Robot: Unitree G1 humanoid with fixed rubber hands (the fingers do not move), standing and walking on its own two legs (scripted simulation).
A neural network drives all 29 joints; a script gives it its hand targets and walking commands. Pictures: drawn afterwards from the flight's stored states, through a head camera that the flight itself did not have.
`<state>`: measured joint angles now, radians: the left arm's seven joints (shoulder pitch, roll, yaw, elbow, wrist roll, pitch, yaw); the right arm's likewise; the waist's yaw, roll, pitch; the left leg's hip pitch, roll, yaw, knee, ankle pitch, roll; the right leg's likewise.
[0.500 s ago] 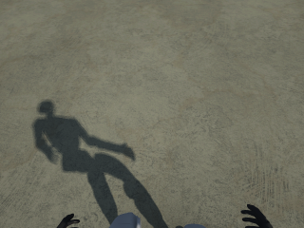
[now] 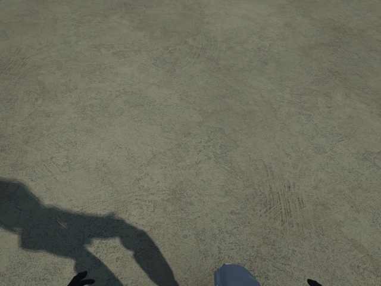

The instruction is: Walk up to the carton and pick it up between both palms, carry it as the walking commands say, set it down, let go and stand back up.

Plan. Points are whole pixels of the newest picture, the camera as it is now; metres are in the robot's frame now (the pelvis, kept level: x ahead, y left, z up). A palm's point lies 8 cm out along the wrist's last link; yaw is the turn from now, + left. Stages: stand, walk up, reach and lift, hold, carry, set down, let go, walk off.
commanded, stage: walk up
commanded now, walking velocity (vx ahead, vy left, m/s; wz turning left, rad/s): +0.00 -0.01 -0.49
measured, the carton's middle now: out of the picture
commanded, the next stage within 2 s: none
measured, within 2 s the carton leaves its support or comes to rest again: neither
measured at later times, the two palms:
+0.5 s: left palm out of the picture +0.13 +0.21 -0.13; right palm out of the picture +0.00 -0.31 -0.13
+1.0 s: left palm (137, 244) +0.22 +0.14 -0.13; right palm out of the picture -0.16 -0.25 -0.13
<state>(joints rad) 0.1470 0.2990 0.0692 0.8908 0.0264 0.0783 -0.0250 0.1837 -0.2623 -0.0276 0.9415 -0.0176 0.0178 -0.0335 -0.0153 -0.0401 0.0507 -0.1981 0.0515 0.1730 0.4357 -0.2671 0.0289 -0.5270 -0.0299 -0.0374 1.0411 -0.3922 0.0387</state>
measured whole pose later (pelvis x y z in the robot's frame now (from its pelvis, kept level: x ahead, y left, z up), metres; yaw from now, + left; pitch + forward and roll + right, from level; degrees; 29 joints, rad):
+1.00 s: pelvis -0.02 -0.02 -0.01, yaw -33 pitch +0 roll +0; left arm 0.08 0.27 0.08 0.92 -0.02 0.06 0.00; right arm 0.24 -0.25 -0.06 1.03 -0.02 0.02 -0.02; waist -0.03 -0.02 0.09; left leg -0.19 0.13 0.28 0.54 -0.33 -0.02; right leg -0.29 -0.04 -0.05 0.67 -0.42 0.05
